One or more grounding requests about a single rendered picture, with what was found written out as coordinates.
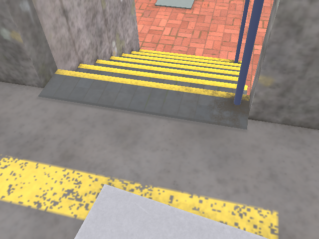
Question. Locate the stairs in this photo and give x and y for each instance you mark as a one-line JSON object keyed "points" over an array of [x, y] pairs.
{"points": [[184, 70]]}

